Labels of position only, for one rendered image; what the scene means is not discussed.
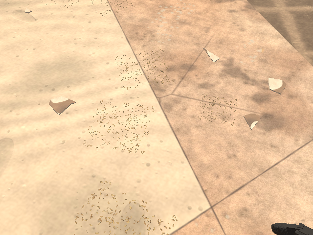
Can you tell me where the right robot hand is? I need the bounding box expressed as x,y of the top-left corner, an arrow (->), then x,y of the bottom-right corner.
271,223 -> 313,235

